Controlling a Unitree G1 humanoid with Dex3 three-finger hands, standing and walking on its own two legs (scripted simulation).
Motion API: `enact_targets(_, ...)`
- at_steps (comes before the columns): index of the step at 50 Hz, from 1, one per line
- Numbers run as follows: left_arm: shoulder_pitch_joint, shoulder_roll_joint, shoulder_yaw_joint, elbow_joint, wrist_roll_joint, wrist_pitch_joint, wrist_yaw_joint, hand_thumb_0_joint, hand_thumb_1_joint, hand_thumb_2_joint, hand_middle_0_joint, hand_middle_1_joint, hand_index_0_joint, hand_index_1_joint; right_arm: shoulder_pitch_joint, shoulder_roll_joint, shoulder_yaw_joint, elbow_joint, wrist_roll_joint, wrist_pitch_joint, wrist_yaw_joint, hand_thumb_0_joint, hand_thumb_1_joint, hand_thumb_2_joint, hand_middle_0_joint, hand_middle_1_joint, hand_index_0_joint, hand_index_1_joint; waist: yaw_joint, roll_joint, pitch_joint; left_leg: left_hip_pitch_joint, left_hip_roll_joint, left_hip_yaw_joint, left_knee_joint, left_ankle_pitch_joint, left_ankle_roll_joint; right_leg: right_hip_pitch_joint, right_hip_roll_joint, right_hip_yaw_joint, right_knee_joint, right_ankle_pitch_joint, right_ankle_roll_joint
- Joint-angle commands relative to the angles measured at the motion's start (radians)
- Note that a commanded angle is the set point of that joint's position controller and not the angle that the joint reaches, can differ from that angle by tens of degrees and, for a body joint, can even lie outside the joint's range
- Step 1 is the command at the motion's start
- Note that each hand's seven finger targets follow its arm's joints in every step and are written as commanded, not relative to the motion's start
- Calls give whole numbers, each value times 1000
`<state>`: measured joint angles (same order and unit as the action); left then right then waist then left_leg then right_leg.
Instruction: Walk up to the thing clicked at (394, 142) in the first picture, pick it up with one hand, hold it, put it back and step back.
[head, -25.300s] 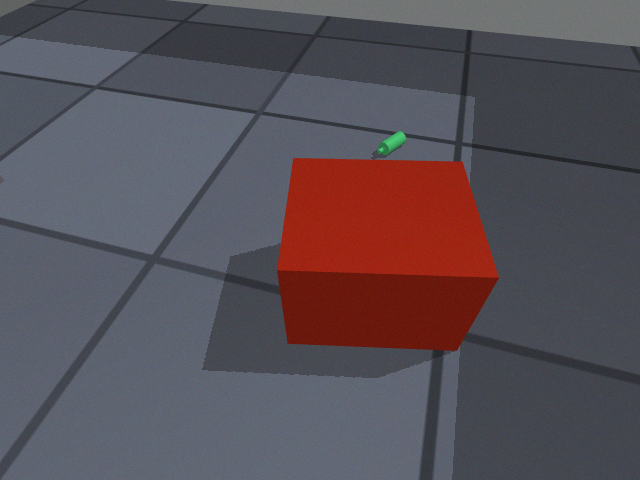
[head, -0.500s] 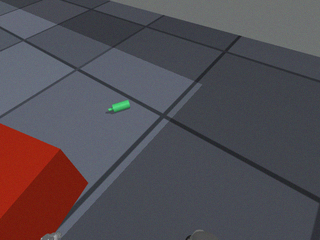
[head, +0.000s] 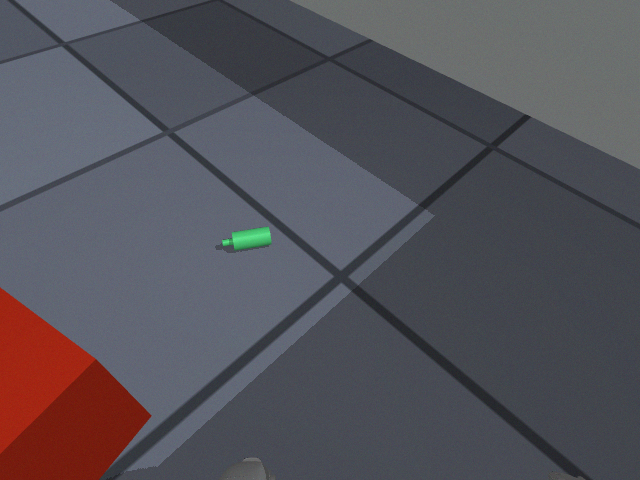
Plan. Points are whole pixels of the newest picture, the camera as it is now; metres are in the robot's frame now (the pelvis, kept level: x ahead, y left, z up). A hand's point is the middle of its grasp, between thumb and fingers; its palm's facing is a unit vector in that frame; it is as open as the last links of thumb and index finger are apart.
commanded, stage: walk up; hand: left
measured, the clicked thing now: (246, 239) +1.00 +0.28 -0.72
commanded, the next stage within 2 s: none
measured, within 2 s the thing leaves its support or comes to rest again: neither
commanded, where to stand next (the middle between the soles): +0.61 -0.02 m, yaw +1 degrees
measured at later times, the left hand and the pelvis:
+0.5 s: hand (178, 357) +0.30 +0.23 -0.11, palm faces -0.03 -0.91 -0.41, open 7.4 cm; pelvis +0.21 -0.05 +0.00, yaw +0 degrees
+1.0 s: hand (183, 320) +0.37 +0.25 -0.14, palm faces +0.04 -0.93 -0.36, open 7.4 cm; pelvis +0.37 -0.03 +0.00, yaw +3 degrees
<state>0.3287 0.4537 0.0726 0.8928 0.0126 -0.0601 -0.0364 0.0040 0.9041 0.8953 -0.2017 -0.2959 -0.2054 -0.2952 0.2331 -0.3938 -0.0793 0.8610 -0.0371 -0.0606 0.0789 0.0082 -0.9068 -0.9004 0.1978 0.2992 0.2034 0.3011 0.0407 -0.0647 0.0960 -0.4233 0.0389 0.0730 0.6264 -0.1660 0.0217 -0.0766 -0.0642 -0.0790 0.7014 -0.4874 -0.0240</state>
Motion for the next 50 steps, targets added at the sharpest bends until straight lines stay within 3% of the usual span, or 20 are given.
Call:
enact_targets(1,32,197,32,-98,-14,-12,30,0,900,900,-200,-300,-200,-300,246,-358,-115,-52,33,-37,-42,0,-900,-900,200,300,200,300,-133,286,-234,649,397,-753,-319,-140,261,-613,67,158,551,-47,-47)
enact_targets(3,17,196,26,-80,-22,-17,21,0,900,900,-200,-300,-200,-300,142,-284,-74,-85,45,-36,-56,0,-900,-900,200,300,200,300,-82,165,-132,425,304,-430,-324,98,167,-503,20,220,520,92,-31)
enact_targets(5,62,176,26,-56,-29,-4,7,0,900,900,-200,-300,-200,-300,87,-252,-55,-92,47,-42,-58,0,-900,-900,200,300,200,300,-39,184,-56,275,236,-260,-352,132,128,-432,-3,184,424,143,-16)
enact_targets(6,68,169,26,-54,-26,1,0,0,900,900,-200,-300,-200,-300,85,-250,-53,-94,46,-46,-56,0,-900,-900,200,300,200,300,-35,190,-55,253,215,-219,-356,145,138,-412,3,157,411,166,-7)
enact_targets(11,-7,134,24,-82,-10,4,-23,0,900,900,-200,-300,-200,-300,107,-258,-56,-106,37,-56,-54,0,-900,-900,200,300,200,300,-53,225,-1,286,215,-143,-389,139,198,-473,-40,106,187,258,34)
enact_targets(17,-104,127,37,-94,-5,-7,-40,0,900,900,-200,-300,-200,-300,76,-271,-54,-124,35,-46,-46,0,-900,-900,200,300,200,300,-57,218,24,177,200,-115,-356,-20,174,-307,-33,54,-70,361,9)
enact_targets(19,-73,126,42,-76,-4,-13,-38,0,900,900,-200,-300,-200,-300,77,-275,-55,-129,37,-39,-49,0,-900,-900,200,300,200,300,-37,203,-12,170,217,-138,-295,-44,164,-219,-13,40,-95,347,-1)
enact_targets(21,41,163,60,-39,1,-26,-26,0,900,900,-200,-300,-200,-300,54,-250,-45,-139,31,-31,-51,0,-900,-900,200,300,200,300,28,95,-79,122,175,-105,-86,-1,132,-24,14,30,-151,325,-12)
enact_targets(22,131,203,79,-19,4,-39,-13,0,900,900,-200,-300,-200,-300,115,-193,-26,-132,31,-30,-51,0,-900,-900,200,300,200,300,64,-57,-162,97,98,-42,182,35,98,110,-12,94,-231,237,-30)
enact_targets(23,180,284,101,-27,11,-50,1,0,900,900,-200,-300,-200,-300,174,-122,0,-148,35,-30,-48,0,-900,-900,200,300,200,300,60,-276,-205,-64,-13,4,428,-264,52,202,-235,426,-335,119,-81)
enact_targets(24,158,316,97,-37,-3,-50,3,0,900,900,-200,-300,-200,-300,175,-190,-13,-127,40,-20,-55,0,-900,-900,200,300,200,300,57,-206,-148,-212,-84,-51,530,-364,18,212,-364,720,-452,134,-168)
enact_targets(25,119,316,94,-51,-17,-46,6,0,900,900,-200,-300,-200,-300,145,-247,-26,-109,33,-13,-67,0,-900,-900,200,300,200,300,53,-157,-122,-230,-32,-112,591,-355,18,162,-395,755,-445,167,-218)
enact_targets(29,-3,199,57,-76,-26,-48,21,0,900,900,-200,-300,-200,-300,166,-198,-23,-51,54,1,-52,0,-900,-900,200,300,200,300,-36,-95,-31,-96,10,-182,468,-172,19,-49,-191,281,-410,518,-92)
enact_targets(31,-2,186,51,-91,-17,-55,20,0,900,900,-200,-300,-200,-300,172,-190,-26,-45,44,12,-41,0,-900,-900,200,300,200,300,-35,-87,-48,-63,-14,-149,442,-120,8,-71,-161,203,-412,572,-124)
enact_targets(38,22,208,66,-130,4,-54,18,0,900,900,-200,-300,-200,-300,14,-185,-38,-92,19,19,-16,0,-900,-900,200,300,200,300,7,-41,7,-133,35,-148,143,-37,-27,-55,-213,183,-484,219,-171)
enact_targets(44,48,221,61,-125,-4,-47,18,0,900,900,-200,-300,-200,-300,-46,-172,-35,-107,12,-3,-9,0,-900,-900,200,300,200,300,13,-39,-1,11,39,-54,-17,-22,3,-78,-216,137,-373,386,-172)
enact_targets(47,25,215,46,-139,-2,-38,19,0,900,900,-200,-300,-200,-300,80,-199,-49,-66,10,-16,-16,0,-900,-900,200,300,200,300,-75,49,-53,275,-9,-28,-103,-34,34,-198,-173,101,-165,454,-135)
enact_targets(48,58,167,27,-141,-6,-36,20,0,900,900,-200,-300,-200,-300,191,-249,-66,-35,2,-24,-27,0,-900,-900,200,300,200,300,-118,186,-131,434,7,-86,-153,-110,71,-258,-99,38,81,506,-100)
enact_targets(49,103,89,6,-153,-18,-32,19,0,900,900,-200,-300,-200,-300,257,-329,-90,-44,-12,-29,-39,0,-900,-900,200,300,200,300,-132,415,-199,570,229,-420,-228,-168,145,-440,8,-15,356,237,-37)
enact_targets(50,117,137,25,-129,-22,-21,28,0,900,900,-200,-300,-200,-300,243,-357,-95,-68,16,-30,-45,0,-900,-900,200,300,200,300,-124,340,-183,591,376,-723,-347,-199,238,-580,104,32,444,-61,-24)
